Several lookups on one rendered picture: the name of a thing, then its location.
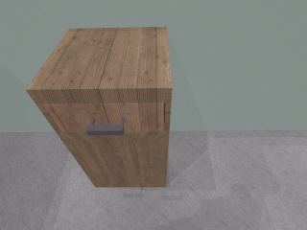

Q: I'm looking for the drawer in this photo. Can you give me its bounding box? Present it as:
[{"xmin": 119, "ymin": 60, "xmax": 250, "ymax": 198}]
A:
[{"xmin": 44, "ymin": 103, "xmax": 164, "ymax": 132}]

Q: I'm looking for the handle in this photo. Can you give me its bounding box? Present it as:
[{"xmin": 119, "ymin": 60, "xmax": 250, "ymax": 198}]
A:
[{"xmin": 86, "ymin": 118, "xmax": 125, "ymax": 136}]

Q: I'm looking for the cabinet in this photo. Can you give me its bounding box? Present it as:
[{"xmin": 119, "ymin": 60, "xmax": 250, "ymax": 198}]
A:
[{"xmin": 26, "ymin": 27, "xmax": 173, "ymax": 188}]

